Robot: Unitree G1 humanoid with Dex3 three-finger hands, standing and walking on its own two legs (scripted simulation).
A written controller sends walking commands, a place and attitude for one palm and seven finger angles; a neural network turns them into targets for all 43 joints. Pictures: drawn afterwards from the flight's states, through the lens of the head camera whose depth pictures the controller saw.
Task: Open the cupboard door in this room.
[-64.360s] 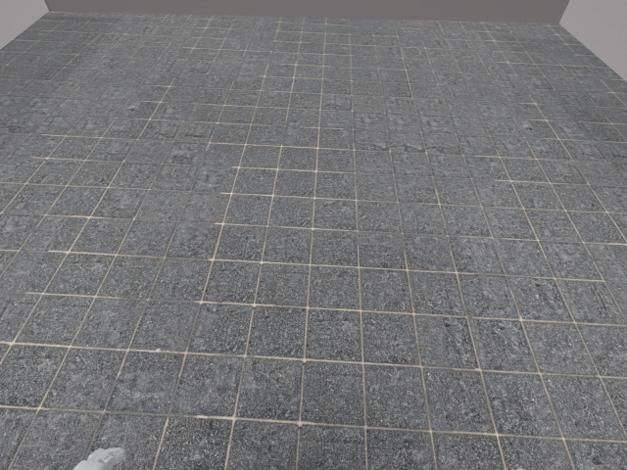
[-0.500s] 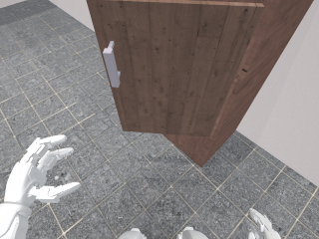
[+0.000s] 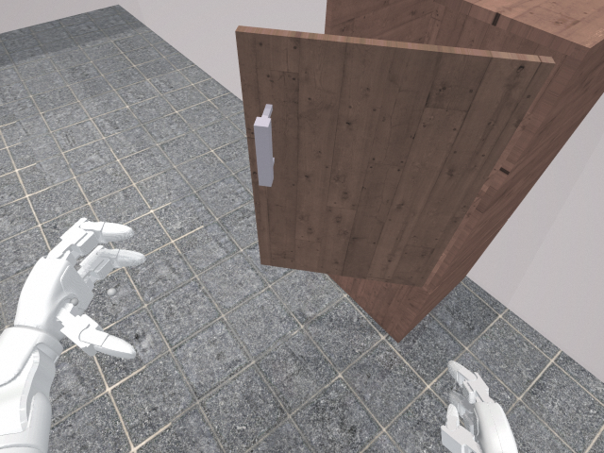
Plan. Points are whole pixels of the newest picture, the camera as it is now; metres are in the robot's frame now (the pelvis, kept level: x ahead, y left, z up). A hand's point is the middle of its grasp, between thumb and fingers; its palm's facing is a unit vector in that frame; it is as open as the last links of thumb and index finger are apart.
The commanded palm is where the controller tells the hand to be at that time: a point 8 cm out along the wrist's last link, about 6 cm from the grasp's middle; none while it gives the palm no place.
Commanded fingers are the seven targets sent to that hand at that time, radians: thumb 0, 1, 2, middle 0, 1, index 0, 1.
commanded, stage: raise the hand with hooked fingers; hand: left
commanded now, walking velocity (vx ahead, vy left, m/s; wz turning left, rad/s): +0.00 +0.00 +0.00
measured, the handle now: (267, 146) +0.56 +0.12 +0.07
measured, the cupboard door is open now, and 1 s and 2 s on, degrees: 41 41 41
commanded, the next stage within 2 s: move the hooked fingers beside the handle in 0.68 s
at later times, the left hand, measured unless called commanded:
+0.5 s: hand (112, 270) +0.29 +0.26 +0.09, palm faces -0.03 -1.00 -0.04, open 14.0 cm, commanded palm +0.26 +0.31 +0.10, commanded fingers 0.00 -0.50 0.30 -0.30 -1.20 -0.30 -1.20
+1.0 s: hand (135, 260) +0.31 +0.24 +0.09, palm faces -0.02 -1.00 -0.02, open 14.0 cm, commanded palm +0.29 +0.29 +0.10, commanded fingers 0.00 -0.50 0.30 -0.30 -1.20 -0.30 -1.20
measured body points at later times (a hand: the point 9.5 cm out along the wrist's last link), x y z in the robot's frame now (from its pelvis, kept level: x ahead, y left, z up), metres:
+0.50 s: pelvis +0.00 -0.01 +0.01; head +0.04 +0.00 +0.46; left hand +0.29 +0.32 +0.09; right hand +0.15 -0.26 -0.07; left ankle -0.01 +0.06 -0.71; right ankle +0.02 -0.11 -0.71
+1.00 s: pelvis -0.01 -0.03 +0.01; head +0.04 -0.03 +0.45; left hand +0.30 +0.29 +0.10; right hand +0.16 -0.28 -0.08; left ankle -0.01 +0.06 -0.71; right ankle +0.02 -0.11 -0.71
